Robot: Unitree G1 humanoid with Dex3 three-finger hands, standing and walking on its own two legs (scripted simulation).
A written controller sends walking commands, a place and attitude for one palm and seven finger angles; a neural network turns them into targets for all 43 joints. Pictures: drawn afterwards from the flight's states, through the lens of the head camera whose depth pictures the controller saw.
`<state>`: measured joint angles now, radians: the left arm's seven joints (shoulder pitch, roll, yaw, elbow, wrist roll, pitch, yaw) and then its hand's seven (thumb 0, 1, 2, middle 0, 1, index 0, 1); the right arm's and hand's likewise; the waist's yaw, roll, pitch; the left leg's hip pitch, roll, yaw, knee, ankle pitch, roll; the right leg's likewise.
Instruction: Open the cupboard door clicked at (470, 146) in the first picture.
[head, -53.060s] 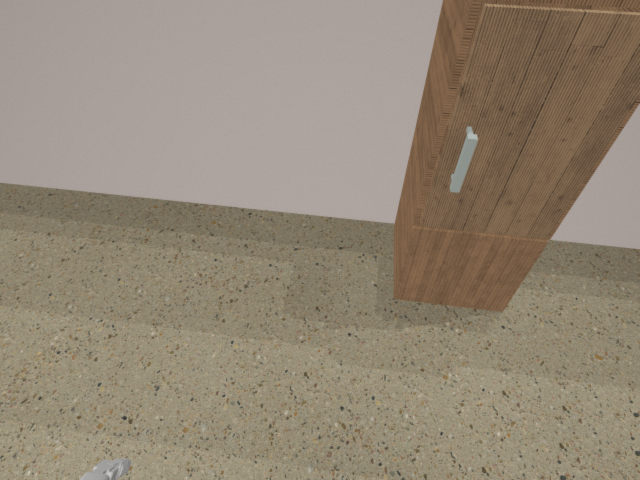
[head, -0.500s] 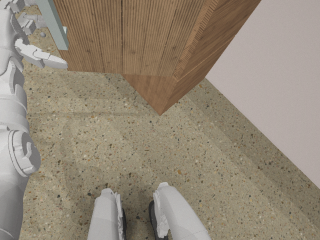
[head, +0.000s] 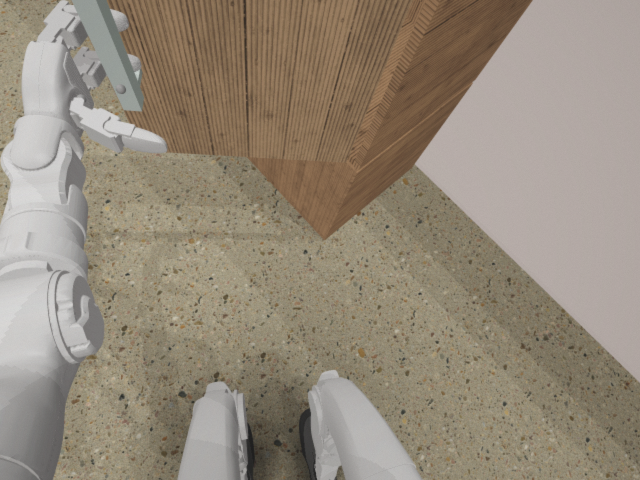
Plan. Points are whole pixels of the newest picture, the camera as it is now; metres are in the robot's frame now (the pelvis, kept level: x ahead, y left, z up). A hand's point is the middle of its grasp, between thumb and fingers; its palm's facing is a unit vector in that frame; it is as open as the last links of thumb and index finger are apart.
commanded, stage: slide the fingers in behind the handle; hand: left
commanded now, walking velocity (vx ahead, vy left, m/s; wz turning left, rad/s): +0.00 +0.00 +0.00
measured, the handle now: (116, 42) +0.62 +0.17 +0.06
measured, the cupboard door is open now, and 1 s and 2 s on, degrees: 49 49 73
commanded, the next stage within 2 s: close the thumb around the handle in 0.50 s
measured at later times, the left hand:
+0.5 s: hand (128, 88) +0.56 +0.16 +0.05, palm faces -0.06 -1.00 -0.02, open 14.0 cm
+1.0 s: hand (126, 88) +0.55 +0.16 +0.05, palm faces -0.06 -1.00 -0.02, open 9.5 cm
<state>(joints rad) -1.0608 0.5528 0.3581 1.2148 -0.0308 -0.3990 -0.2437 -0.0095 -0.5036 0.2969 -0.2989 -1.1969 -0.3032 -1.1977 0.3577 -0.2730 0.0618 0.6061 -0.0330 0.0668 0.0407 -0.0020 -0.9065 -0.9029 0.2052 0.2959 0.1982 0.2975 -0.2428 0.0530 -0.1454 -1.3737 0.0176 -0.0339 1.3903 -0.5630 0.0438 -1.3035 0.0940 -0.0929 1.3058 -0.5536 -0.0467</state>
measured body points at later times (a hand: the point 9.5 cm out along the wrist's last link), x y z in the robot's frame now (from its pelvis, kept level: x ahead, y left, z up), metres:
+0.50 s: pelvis +0.00 +0.00 +0.00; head +0.18 +0.03 +0.41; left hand +0.55 +0.21 +0.06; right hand -0.01 -0.26 -0.10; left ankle +0.03 +0.09 -0.60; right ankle +0.02 -0.10 -0.60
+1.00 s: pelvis +0.00 +0.01 +0.00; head +0.18 +0.04 +0.41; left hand +0.55 +0.21 +0.06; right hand -0.01 -0.26 -0.10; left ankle +0.03 +0.09 -0.60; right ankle +0.02 -0.10 -0.60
